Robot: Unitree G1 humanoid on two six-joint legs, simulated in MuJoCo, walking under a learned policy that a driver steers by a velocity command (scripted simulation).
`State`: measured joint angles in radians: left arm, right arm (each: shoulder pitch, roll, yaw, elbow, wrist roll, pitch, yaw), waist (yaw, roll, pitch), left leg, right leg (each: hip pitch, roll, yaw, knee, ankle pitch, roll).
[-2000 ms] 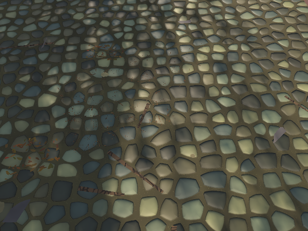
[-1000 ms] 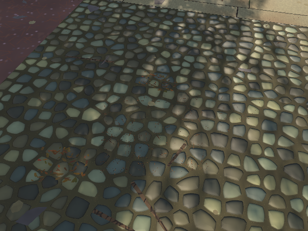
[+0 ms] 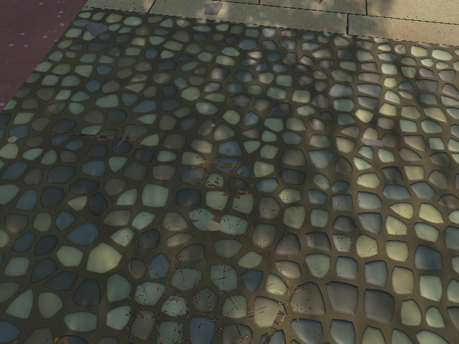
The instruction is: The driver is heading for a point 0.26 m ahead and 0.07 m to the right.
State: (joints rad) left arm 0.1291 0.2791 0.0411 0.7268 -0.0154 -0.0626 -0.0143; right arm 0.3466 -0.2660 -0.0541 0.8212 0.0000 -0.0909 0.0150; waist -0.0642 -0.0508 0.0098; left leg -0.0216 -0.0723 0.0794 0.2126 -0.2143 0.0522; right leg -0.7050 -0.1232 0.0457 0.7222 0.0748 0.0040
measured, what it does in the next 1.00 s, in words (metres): walks ahead: right foot, then left foot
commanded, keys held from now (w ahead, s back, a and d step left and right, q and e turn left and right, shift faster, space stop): w+e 0.04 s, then no key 0.96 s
